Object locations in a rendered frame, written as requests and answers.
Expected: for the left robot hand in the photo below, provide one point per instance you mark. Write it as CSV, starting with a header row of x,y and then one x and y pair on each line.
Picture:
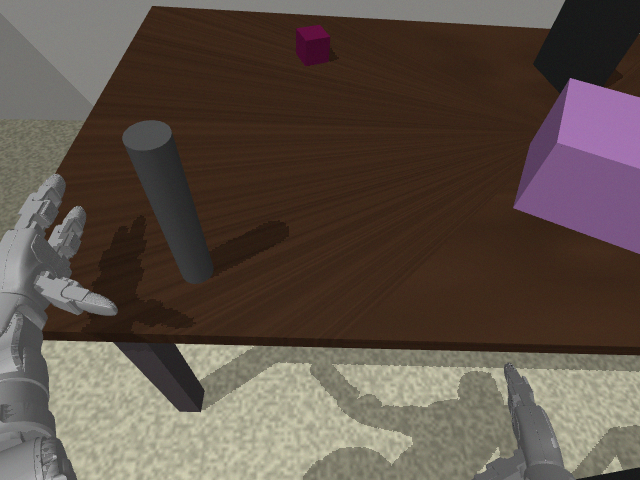
x,y
31,266

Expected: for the right robot hand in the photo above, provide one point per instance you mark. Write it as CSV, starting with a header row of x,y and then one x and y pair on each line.
x,y
536,440

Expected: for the right robot arm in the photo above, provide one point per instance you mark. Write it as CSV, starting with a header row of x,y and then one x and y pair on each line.
x,y
547,472

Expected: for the table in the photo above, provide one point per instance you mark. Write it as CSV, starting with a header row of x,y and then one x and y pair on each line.
x,y
365,202

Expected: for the left robot arm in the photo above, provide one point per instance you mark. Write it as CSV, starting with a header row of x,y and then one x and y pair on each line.
x,y
29,449

